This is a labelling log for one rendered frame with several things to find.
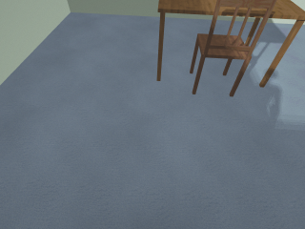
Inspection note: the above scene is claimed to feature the table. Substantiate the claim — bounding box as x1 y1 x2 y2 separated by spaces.
156 0 305 88

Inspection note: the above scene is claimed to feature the chair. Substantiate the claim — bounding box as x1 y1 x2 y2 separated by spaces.
190 0 277 97

